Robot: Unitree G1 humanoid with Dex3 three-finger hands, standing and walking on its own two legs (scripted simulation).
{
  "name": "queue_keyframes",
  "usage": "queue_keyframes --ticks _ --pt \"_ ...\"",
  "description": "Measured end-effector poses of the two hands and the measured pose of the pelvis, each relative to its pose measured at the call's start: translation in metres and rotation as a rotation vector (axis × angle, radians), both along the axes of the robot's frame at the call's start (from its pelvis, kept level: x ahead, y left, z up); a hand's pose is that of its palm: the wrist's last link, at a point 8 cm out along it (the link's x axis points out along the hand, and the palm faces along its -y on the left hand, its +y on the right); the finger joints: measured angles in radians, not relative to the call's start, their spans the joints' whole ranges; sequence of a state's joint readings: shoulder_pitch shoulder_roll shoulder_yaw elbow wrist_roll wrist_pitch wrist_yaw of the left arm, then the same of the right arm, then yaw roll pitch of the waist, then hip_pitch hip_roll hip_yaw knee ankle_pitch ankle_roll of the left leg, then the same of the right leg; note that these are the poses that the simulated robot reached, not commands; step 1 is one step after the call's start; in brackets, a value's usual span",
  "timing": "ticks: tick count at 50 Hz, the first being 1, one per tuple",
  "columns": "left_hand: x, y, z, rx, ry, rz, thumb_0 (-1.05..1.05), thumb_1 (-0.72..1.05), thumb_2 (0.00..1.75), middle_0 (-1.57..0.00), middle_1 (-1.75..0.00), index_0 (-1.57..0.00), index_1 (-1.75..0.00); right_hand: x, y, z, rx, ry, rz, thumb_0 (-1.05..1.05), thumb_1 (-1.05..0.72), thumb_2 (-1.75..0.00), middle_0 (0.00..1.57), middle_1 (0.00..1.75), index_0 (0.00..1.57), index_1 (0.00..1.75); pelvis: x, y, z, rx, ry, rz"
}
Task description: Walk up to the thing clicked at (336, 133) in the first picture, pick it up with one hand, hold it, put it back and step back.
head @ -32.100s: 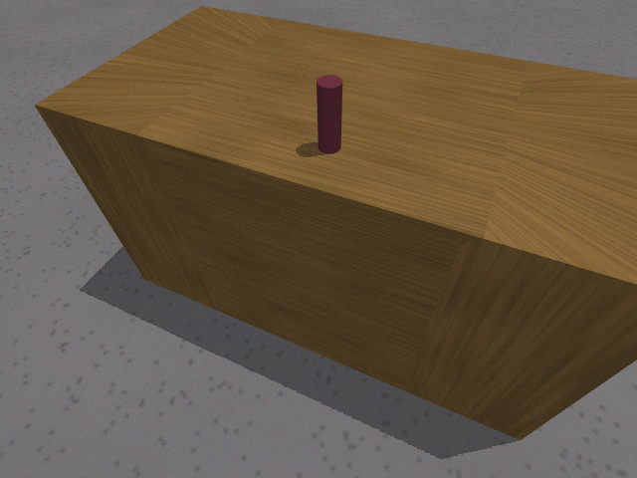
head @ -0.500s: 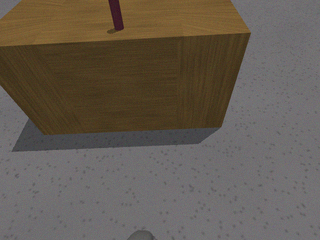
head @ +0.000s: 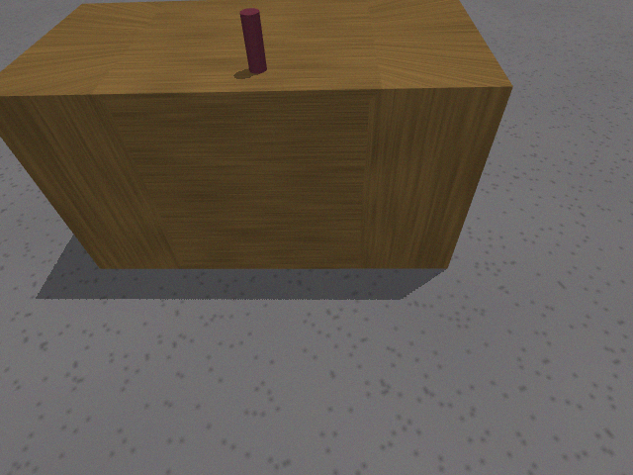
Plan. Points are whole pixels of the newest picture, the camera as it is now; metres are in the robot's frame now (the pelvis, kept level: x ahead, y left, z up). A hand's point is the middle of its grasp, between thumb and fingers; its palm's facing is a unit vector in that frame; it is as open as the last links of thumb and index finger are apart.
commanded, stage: step back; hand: left
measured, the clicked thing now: (254, 42) +1.10 +0.22 +0.06
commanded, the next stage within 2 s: stand in 0.36 s
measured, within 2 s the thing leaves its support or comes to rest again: neither
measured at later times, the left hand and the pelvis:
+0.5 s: hand out of the picture +0.13 +0.27 -0.15, palm faces -0.02 -0.94 -0.34, open 7.4 cm; pelvis +0.04 +0.02 +0.01, yaw -1 degrees
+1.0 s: hand out of the picture +0.09 +0.26 -0.14, palm faces -0.05 -0.94 -0.33, open 7.4 cm; pelvis +0.02 +0.01 +0.02, yaw -1 degrees
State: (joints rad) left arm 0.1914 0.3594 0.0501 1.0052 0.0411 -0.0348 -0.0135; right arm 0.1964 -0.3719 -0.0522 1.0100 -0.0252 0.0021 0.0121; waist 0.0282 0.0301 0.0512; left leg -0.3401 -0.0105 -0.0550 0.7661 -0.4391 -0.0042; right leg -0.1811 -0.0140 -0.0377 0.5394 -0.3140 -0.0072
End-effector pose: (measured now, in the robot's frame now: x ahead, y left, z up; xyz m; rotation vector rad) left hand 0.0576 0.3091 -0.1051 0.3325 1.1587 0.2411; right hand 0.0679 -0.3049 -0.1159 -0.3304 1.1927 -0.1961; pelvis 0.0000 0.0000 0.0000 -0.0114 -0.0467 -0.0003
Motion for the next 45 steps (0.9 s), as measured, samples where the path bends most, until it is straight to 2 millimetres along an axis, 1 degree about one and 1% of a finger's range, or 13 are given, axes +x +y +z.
queue_keyframes --ticks 4,7,12,19,24,27,31,36,45 --pt "0.007 0.007 -0.006 -0.015 0.011 0.013 0.01 0.90 0.90 -0.20 -0.30 -0.20 -0.30 0.016 0.003 0.001 -0.021 0.009 0.021 0.00 -0.91 -0.90 0.20 0.30 0.21 0.30 0.010 0.009 -0.002 -0.002 0.001 0.023" --pt "0.015 0.014 -0.014 -0.026 0.030 0.019 0.01 0.90 0.90 -0.20 -0.30 -0.20 -0.30 0.026 0.011 0.002 -0.033 0.002 0.018 0.00 -0.91 -0.90 0.20 0.30 0.21 0.30 0.017 0.016 -0.005 0.018 -0.006 0.016" --pt "0.033 0.017 -0.020 -0.032 0.047 0.009 0.01 0.90 0.90 -0.20 -0.30 -0.20 -0.30 0.044 0.024 0.006 -0.022 -0.021 0.019 0.00 -0.91 -0.90 0.20 0.30 0.21 0.30 0.026 0.018 -0.004 0.009 0.002 -0.002" --pt "0.052 0.012 -0.012 -0.035 0.036 -0.013 0.01 0.90 0.90 -0.20 -0.30 -0.20 -0.30 0.074 0.034 0.010 0.014 -0.065 0.016 0.00 -0.91 -0.90 0.20 0.30 0.21 0.30 0.035 0.017 0.003 0.005 0.008 -0.010" --pt "0.061 0.004 -0.005 -0.040 0.035 -0.028 0.01 0.90 0.90 -0.20 -0.30 -0.20 -0.30 0.084 0.035 0.013 0.033 -0.089 0.011 0.00 -0.91 -0.90 0.20 0.30 0.21 0.30 0.037 0.016 0.008 0.008 0.003 -0.010" --pt "0.065 0.000 -0.001 -0.043 0.028 -0.034 0.01 0.90 0.90 -0.20 -0.30 -0.20 -0.30 0.083 0.033 0.015 0.035 -0.090 0.006 0.00 -0.91 -0.90 0.20 0.30 0.21 0.30 0.035 0.015 0.011 0.009 0.000 -0.010" --pt "0.065 -0.004 0.001 -0.045 0.023 -0.043 0.01 0.90 0.90 -0.20 -0.30 -0.20 -0.30 0.074 0.028 0.015 0.035 -0.076 -0.006 0.00 -0.91 -0.90 0.20 0.30 0.21 0.30 0.032 0.012 0.013 0.011 -0.004 -0.010" --pt "0.060 -0.008 0.002 -0.047 0.028 -0.048 0.01 0.90 0.90 -0.20 -0.30 -0.20 -0.30 0.055 0.021 0.015 0.030 -0.042 -0.024 0.00 -0.91 -0.90 0.20 0.30 0.21 0.30 0.028 0.010 0.015 0.009 -0.006 -0.009" --pt "0.042 -0.009 0.000 -0.049 0.068 -0.044 0.01 0.90 0.90 -0.20 -0.30 -0.20 -0.30 0.019 0.014 0.012 0.023 0.031 -0.053 0.00 -0.91 -0.90 0.20 0.30 0.21 0.30 0.021 0.007 0.016 0.008 -0.001 -0.010"
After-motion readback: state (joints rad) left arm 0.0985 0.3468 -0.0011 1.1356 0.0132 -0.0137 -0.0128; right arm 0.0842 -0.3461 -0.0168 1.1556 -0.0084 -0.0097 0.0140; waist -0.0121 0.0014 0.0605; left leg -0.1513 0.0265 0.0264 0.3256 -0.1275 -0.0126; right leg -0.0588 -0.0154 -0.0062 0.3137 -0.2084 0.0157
